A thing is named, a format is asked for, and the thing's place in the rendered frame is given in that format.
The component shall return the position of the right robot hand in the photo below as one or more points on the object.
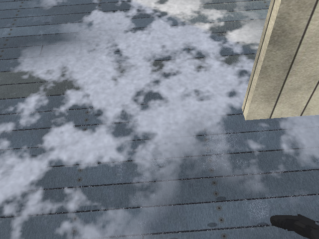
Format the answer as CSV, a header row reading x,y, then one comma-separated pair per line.
x,y
300,224

